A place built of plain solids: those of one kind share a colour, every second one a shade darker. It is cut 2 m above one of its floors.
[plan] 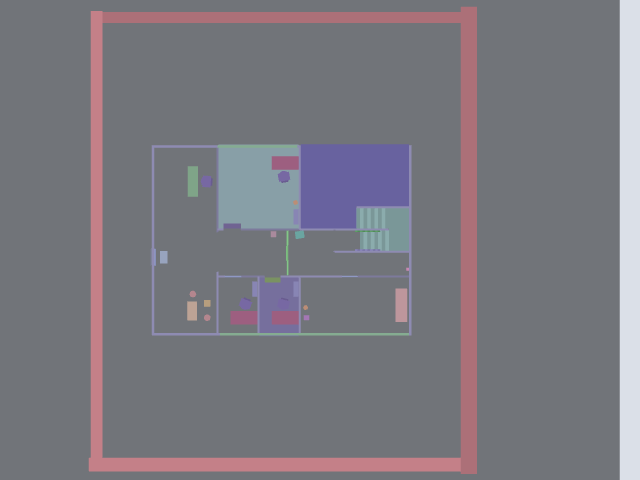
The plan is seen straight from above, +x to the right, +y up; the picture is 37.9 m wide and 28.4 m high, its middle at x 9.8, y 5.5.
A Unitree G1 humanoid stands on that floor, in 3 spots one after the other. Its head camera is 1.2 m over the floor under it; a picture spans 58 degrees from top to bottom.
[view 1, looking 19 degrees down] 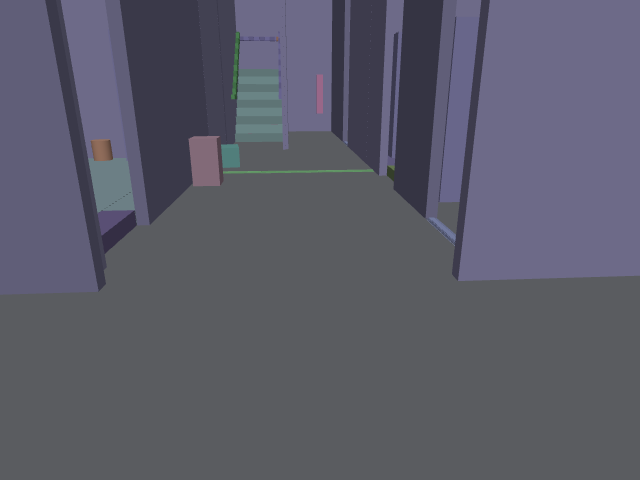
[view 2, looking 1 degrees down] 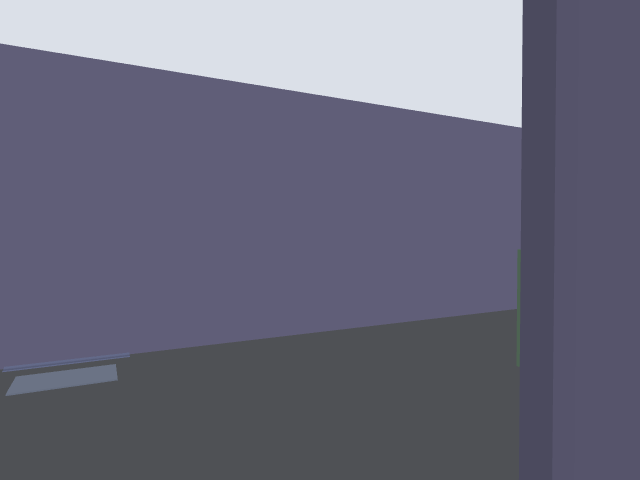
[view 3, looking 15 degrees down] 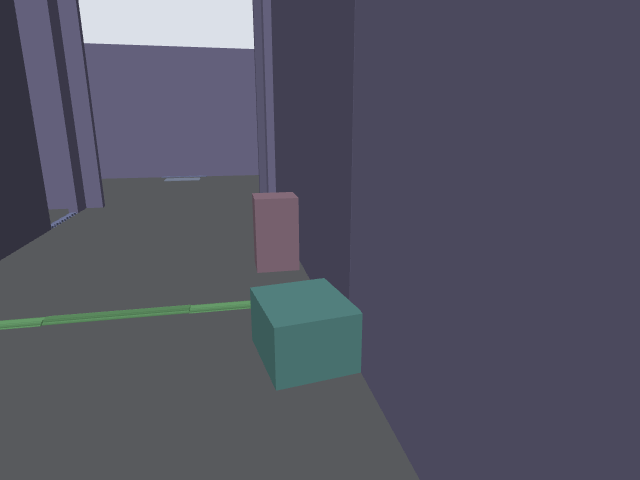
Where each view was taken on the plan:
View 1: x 1.10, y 4.73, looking -4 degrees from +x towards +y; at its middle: ground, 3.69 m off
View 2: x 4.63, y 4.73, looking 153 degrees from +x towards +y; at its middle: wall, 5.20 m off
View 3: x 10.66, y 5.46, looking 168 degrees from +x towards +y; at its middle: wall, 2.98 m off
